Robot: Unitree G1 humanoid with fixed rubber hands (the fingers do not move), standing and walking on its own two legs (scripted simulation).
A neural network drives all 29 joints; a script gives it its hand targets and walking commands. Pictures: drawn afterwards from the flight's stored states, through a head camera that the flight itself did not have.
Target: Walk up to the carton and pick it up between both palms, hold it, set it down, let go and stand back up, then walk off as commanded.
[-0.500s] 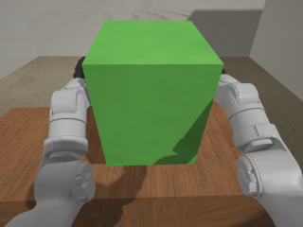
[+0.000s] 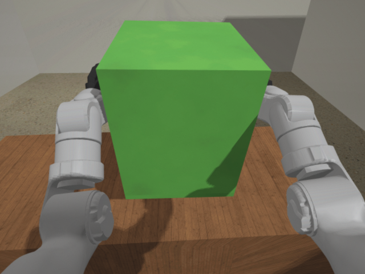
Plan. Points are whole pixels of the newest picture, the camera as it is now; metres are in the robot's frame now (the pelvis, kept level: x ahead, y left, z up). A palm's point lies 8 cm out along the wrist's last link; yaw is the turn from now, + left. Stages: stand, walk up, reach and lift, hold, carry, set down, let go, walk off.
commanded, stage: hold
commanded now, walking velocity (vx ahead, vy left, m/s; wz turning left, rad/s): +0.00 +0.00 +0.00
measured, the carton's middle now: (179, 108) +0.42 +0.01 +0.25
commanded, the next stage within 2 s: none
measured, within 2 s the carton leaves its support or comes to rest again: neither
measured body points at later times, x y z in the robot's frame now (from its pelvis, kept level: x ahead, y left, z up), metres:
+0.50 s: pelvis +0.00 +0.00 +0.00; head -0.08 +0.01 +0.44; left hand +0.40 +0.17 +0.30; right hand +0.39 -0.16 +0.29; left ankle +0.03 +0.13 -0.74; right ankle +0.05 -0.11 -0.74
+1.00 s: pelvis +0.00 +0.00 +0.00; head -0.08 +0.01 +0.44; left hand +0.40 +0.17 +0.30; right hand +0.39 -0.17 +0.29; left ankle +0.03 +0.13 -0.74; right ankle +0.05 -0.11 -0.74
